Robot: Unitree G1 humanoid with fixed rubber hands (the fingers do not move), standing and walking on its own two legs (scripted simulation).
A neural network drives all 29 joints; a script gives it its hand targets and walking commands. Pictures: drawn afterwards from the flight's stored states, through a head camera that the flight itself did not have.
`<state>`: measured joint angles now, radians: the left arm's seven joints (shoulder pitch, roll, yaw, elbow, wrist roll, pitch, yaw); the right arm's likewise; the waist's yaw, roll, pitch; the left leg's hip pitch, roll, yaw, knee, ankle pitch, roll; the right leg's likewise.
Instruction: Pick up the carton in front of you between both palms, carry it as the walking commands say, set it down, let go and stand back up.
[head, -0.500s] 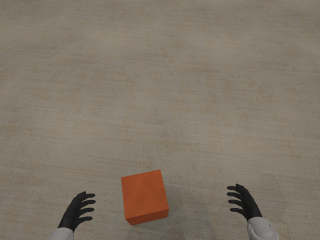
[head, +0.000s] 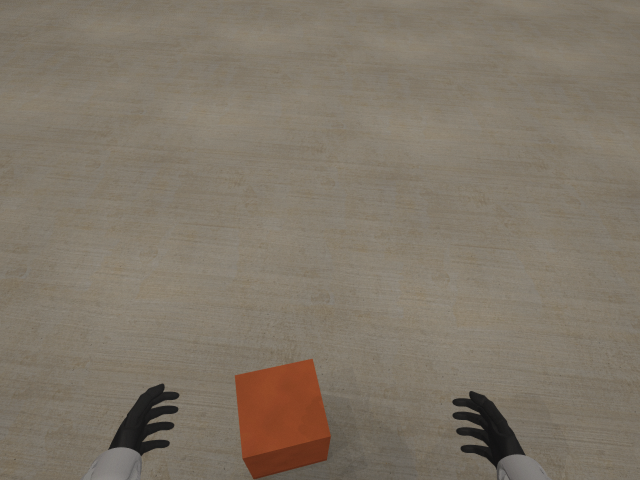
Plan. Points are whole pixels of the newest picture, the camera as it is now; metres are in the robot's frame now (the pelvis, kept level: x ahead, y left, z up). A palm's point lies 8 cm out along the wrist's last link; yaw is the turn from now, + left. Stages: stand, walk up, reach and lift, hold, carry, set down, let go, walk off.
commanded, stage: stand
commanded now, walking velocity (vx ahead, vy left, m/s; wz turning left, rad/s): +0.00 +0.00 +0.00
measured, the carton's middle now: (282, 419) +0.37 +0.08 -0.65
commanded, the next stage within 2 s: none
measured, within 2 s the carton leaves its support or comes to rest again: neither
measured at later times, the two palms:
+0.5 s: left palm out of the picture +0.12 +0.28 -0.12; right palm out of the picture +0.13 -0.23 -0.12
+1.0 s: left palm out of the picture +0.02 +0.27 -0.14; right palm out of the picture +0.06 -0.22 -0.13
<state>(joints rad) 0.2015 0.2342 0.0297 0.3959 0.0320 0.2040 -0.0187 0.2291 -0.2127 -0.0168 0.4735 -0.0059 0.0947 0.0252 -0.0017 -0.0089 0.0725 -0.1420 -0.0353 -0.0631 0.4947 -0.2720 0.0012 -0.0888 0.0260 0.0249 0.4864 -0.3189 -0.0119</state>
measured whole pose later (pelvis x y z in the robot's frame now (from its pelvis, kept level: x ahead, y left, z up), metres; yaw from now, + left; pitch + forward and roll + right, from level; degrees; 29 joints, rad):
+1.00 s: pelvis +0.04 +0.02 +0.00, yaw +2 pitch +0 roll +0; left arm 0.39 0.24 -0.02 0.97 0.02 0.00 0.05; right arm 0.35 -0.21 0.02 0.96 -0.01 0.00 -0.03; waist 0.01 -0.02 -0.02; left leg -0.20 -0.08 -0.08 0.55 -0.34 0.05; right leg -0.12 -0.02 0.00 0.50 -0.38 0.02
